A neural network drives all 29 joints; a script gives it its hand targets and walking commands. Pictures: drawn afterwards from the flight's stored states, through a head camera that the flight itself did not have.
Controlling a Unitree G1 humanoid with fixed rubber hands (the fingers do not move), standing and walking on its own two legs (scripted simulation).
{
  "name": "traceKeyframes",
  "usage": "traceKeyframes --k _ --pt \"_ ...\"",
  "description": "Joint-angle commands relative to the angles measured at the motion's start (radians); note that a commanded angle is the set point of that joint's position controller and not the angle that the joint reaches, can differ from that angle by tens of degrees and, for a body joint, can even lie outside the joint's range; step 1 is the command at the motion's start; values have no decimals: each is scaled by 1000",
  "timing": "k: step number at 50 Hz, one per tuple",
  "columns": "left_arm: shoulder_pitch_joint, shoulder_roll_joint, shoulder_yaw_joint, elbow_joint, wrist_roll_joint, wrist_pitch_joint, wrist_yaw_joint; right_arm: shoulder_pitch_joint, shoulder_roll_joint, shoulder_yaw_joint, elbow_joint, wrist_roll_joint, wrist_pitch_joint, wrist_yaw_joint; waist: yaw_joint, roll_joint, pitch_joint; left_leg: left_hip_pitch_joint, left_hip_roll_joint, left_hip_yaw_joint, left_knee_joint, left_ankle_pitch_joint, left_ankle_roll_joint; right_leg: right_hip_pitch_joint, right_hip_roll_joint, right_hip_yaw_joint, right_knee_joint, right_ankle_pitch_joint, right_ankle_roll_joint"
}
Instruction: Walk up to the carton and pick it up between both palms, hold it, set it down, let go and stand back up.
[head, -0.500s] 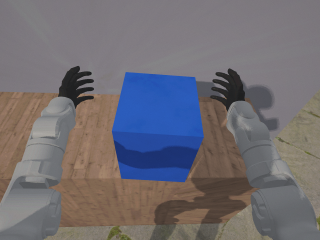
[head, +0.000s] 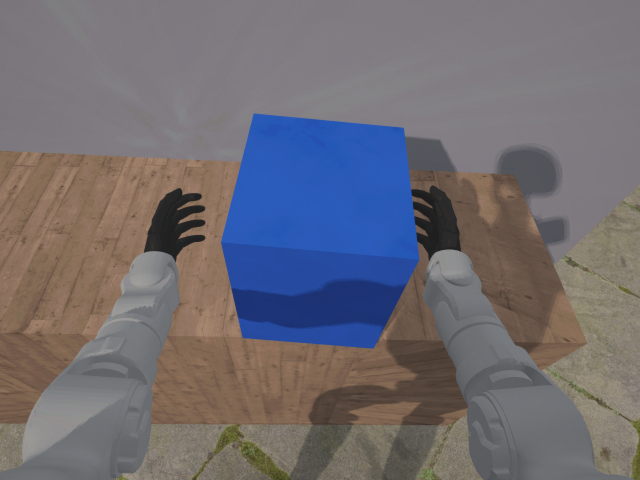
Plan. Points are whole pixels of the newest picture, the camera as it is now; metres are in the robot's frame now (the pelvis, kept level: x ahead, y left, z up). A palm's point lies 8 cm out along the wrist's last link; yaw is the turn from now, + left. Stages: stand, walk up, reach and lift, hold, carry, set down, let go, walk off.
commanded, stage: reach and lift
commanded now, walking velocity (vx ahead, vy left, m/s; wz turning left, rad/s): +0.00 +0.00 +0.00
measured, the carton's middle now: (318, 239) +0.45 +0.02 +0.02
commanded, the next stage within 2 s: none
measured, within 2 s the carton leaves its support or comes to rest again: neither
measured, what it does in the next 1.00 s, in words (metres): stands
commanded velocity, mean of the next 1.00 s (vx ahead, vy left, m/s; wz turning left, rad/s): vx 0.00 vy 0.00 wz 0.00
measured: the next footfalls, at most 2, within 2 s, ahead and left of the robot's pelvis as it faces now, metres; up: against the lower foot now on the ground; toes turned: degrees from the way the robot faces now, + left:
none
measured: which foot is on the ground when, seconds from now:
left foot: down 0.00-1.00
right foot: down 0.00-1.00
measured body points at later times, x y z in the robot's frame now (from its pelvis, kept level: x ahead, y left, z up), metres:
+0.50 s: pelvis -0.02 +0.02 -0.02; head +0.07 +0.03 +0.42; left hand +0.43 +0.21 +0.01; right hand +0.44 -0.14 +0.03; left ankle +0.02 +0.12 -0.73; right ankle -0.02 -0.11 -0.73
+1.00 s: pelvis +0.00 +0.02 +0.00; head +0.08 +0.02 +0.44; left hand +0.42 +0.18 +0.01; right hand +0.41 -0.11 +0.03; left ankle +0.02 +0.12 -0.73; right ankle -0.02 -0.11 -0.73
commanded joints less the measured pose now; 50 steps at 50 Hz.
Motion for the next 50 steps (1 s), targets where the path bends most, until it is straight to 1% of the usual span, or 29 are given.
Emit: traceKeyframes --k 1,2,3,7,9,10,11,12,13,16,18,19,20,24,26,28,30,31,34,36,38,39,40,41,42,43,45,46,50 --pt "-643 209 6 -161 -18 -142 1 -538 -177 10 -173 5 -106 1 -20 112 -957 385 -42 42 94 555 -86 234 -7 11 80 577 60" --pt "-643 194 2 -118 -11 -154 -4 -525 -181 9 -111 5 -118 2 -36 123 -950 385 -39 38 101 553 -90 211 -8 11 82 567 58" --pt "-627 183 -4 -72 -10 -165 -10 -508 -177 19 -61 9 -127 4 -37 110 -902 383 -33 32 103 541 -88 182 -8 6 82 533 53" --pt "-602 192 26 33 3 -194 -12 -545 -181 76 -10 68 -177 9 6 59 -865 301 -39 37 126 518 -67 186 -10 18 116 534 62" --pt "-603 198 28 59 -5 -200 -13 -559 -179 101 -6 92 -183 14 17 42 -862 272 -39 34 111 502 -58 199 -14 22 127 534 68" --pt "-645 199 9 39 -15 -205 -11 -576 -185 96 1 101 -186 18 5 59 -871 266 -36 34 107 476 -63 173 -14 15 126 488 69" --pt "-653 193 0 27 -20 -209 -6 -575 -184 98 -10 106 -189 20 7 80 -880 269 -36 39 120 474 -70 145 -13 15 128 463 61" --pt "-673 188 -8 23 -26 -208 -2 -584 -189 95 -3 109 -188 23 7 84 -886 289 -33 39 120 474 -71 119 -8 9 125 441 55" --pt "-689 174 -38 14 -43 -208 2 -593 -197 89 2 110 -184 27 -10 87 -891 305 -28 34 121 445 -76 74 -5 3 117 383 47" --pt "-711 160 -87 67 -94 -202 6 -621 -200 94 10 109 -159 36 -15 82 -837 313 -26 33 124 369 -73 -20 -3 -2 104 260 31" --pt "-703 151 -89 83 -91 -198 5 -630 -206 86 9 96 -159 33 -8 79 -853 315 -22 30 139 361 -72 -38 0 -5 120 255 28" --pt "-721 146 -98 64 -92 -199 7 -652 -204 72 -1 96 -162 34 -10 90 -865 313 -21 25 139 363 -74 -53 -1 -11 119 235 28" --pt "-729 133 -99 56 -87 -200 12 -647 -199 67 -7 90 -165 36 6 119 -897 326 -21 34 150 380 -84 -67 1 -13 125 239 18" --pt "-736 101 -94 58 -100 -197 18 -662 -148 46 -27 49 -146 32 -6 49 -881 289 -19 31 150 329 -59 -45 -3 -10 130 202 26" --pt "-734 77 -66 38 -71 -197 19 -672 -104 34 -49 23 -136 33 7 44 -911 273 -22 30 147 340 -56 -16 -4 -5 141 231 30" --pt "-745 52 -36 -27 -25 -202 23 -650 -95 -8 -67 -22 -142 29 1 87 -962 327 -19 30 155 412 -73 -21 3 -13 141 273 23" --pt "-744 16 2 -72 25 -205 22 -629 -42 -41 -93 -78 -149 26 1 97 -1009 363 -19 39 165 458 -82 5 7 -9 136 317 21" --pt "-736 -13 22 -89 57 -201 23 -609 -31 -74 -69 -113 -149 26 -3 104 -979 379 -18 41 156 460 -87 6 10 -15 127 310 17" --pt "-704 -97 106 -106 182 -197 23 -588 68 -134 -44 -216 -171 33 13 104 -924 403 -13 47 141 520 -81 39 14 -17 116 368 15" --pt "-727 -304 114 -94 289 -199 -17 -606 330 -130 -61 -339 -191 77 28 83 -914 410 -19 62 113 497 -67 96 8 -21 87 375 23" --pt "-726 -591 72 -18 402 -215 -75 -607 633 -123 -22 -491 -218 155 27 99 -841 464 -13 63 80 505 -72 137 9 -37 62 402 23" --pt "-695 -657 67 29 437 -225 -91 -580 691 -121 9 -535 -227 184 29 114 -804 474 -10 64 75 530 -75 154 7 -28 56 412 13" --pt "-674 -703 57 49 454 -241 -94 -562 726 -120 15 -560 -246 197 30 130 -826 491 -8 66 81 561 -81 164 9 -28 57 422 7" --pt "-661 -707 65 70 455 -251 -94 -545 737 -132 37 -580 -252 201 32 122 -802 480 -5 65 66 560 -77 169 9 -23 50 423 7" --pt "-677 -706 74 84 451 -260 -95 -544 744 -156 54 -607 -257 200 17 98 -775 462 -2 67 53 542 -75 182 8 -18 43 404 8" --pt "-667 -694 103 88 463 -267 -96 -525 746 -167 82 -629 -256 203 26 73 -740 450 -1 71 37 530 -66 205 7 -17 36 399 8" --pt "-651 -664 127 98 482 -272 -101 -519 727 -202 86 -664 -269 205 20 59 -698 424 -5 83 12 482 -60 239 -1 -16 23 396 11" --pt "-633 -669 132 100 484 -277 -102 -515 728 -212 79 -690 -281 204 20 47 -686 419 -2 83 -2 497 -61 255 0 -19 18 410 15" --pt "-605 -661 154 97 485 -283 -96 -498 739 -210 99 -698 -300 202 34 26 -603 458 5 87 -23 566 -56 260 -1 -15 -11 400 22"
